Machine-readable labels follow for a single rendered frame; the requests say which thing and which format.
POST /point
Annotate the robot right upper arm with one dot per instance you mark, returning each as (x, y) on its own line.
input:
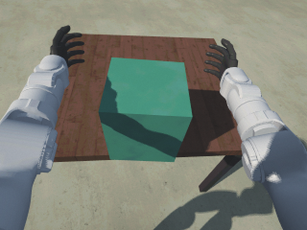
(278, 161)

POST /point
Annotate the table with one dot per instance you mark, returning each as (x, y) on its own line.
(212, 130)

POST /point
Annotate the right robot hand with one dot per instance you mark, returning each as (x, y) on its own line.
(228, 59)

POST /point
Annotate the left robot forearm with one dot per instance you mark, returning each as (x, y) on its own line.
(41, 96)

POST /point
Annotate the right robot forearm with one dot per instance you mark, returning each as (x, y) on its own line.
(250, 110)

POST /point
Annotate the carton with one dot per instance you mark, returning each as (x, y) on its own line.
(145, 109)

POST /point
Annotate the left robot hand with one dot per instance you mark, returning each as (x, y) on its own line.
(60, 46)

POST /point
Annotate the robot left upper arm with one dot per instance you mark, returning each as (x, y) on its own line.
(26, 150)

